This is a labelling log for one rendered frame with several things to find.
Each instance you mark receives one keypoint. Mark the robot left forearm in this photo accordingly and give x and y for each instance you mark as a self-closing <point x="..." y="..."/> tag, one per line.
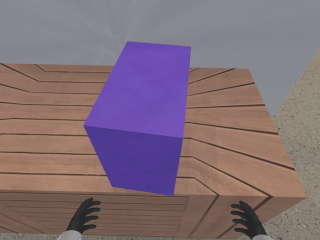
<point x="70" y="235"/>

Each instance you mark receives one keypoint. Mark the left robot hand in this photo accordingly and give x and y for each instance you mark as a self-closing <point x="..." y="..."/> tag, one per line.
<point x="79" y="219"/>

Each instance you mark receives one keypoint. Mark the right robot hand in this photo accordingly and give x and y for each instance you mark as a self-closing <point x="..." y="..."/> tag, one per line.
<point x="251" y="221"/>

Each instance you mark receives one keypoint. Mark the carton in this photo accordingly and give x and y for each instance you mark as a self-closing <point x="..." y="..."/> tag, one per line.
<point x="136" y="125"/>

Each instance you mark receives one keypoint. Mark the pedestal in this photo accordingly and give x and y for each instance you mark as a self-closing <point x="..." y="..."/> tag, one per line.
<point x="231" y="152"/>

